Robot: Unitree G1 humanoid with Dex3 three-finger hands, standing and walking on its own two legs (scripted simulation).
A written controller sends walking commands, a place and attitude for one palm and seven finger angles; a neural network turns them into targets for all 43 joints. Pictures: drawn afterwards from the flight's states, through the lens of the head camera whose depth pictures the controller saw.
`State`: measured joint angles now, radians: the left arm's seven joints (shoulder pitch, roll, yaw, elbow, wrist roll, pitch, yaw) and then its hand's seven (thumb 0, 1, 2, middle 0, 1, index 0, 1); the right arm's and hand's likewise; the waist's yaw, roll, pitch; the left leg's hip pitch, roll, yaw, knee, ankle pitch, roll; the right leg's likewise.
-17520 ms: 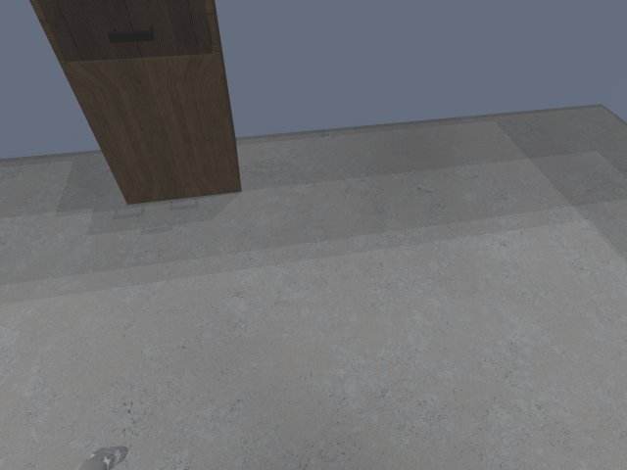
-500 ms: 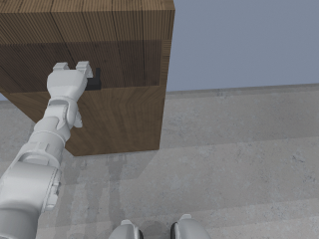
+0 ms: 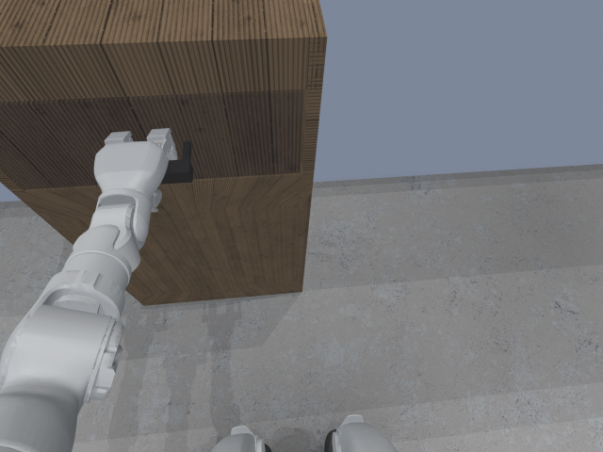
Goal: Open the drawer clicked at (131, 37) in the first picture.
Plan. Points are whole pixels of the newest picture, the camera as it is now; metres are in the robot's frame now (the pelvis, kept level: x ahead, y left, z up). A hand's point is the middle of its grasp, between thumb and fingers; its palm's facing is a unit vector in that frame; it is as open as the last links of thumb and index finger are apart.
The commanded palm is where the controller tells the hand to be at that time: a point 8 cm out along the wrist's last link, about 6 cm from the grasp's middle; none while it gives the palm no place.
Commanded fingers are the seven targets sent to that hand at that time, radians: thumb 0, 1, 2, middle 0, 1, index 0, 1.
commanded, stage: close the thumb around the handle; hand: left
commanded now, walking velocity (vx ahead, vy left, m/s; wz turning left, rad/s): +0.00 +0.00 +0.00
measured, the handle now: (147, 161) +0.53 +0.20 +0.02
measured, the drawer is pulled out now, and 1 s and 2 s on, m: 0.00 0.01 0.15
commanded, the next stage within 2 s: pull the drawer open in 0.22 s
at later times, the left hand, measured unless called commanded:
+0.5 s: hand (148, 194) +0.49 +0.20 -0.01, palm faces -0.07 -0.02 -1.00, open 5.7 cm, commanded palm +0.46 +0.19 +0.06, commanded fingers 0.00 0.90 0.90 -0.40 -1.35 -0.40 -1.35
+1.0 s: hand (147, 203) +0.47 +0.20 -0.01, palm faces -0.05 -0.01 -1.00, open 5.5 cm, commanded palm +0.46 +0.20 +0.06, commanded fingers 0.00 0.90 0.90 -0.40 -1.35 -0.40 -1.35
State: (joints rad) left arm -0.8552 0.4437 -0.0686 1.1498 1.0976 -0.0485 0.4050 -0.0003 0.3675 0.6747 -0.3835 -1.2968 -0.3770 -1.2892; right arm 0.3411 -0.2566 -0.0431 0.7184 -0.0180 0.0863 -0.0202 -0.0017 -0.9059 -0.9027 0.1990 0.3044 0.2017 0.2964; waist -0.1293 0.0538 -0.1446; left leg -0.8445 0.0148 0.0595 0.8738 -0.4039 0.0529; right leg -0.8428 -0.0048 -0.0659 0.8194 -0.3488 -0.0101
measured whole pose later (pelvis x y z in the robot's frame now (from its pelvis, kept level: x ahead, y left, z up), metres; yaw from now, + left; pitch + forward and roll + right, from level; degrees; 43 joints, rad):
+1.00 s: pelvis +0.03 +0.00 +0.01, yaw +0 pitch +20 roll -1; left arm -0.69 0.38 -0.09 1.00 1.12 -0.03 0.44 0.00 0.71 0.84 -0.40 -1.35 -0.42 -1.35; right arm 0.25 -0.24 -0.06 0.71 -0.02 0.12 -0.01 0.00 -0.91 -0.90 0.20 0.30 0.20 0.30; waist -0.08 0.05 -0.15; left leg -0.75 0.01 0.05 0.83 -0.43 0.04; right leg -0.75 -0.01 -0.07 0.79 -0.38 -0.01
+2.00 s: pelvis +0.02 -0.01 +0.02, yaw +0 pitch +12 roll -1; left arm -0.12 0.29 -0.16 0.47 1.08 0.05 0.44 0.02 0.68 0.82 -0.38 -1.35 -0.42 -1.35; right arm 0.17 -0.23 -0.06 0.63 0.00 0.12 0.01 0.00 -0.91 -0.90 0.20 0.30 0.20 0.30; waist 0.01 0.06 -0.14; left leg -0.56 0.00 0.07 0.75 -0.41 0.04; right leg -0.58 0.00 -0.05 0.74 -0.37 -0.01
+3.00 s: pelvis +0.02 -0.03 +0.00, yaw -2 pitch +12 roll +1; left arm 0.61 0.33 -0.06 -0.14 1.06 -0.02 0.49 0.04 0.68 0.75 -0.33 -1.35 -0.42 -1.35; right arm 0.13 -0.22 -0.01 0.54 -0.06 0.08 0.06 0.01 -0.91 -0.90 0.20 0.30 0.20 0.30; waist 0.04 0.04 -0.14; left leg -0.62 0.03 0.10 0.91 -0.49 0.01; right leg -0.69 0.02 -0.01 0.94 -0.46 -0.05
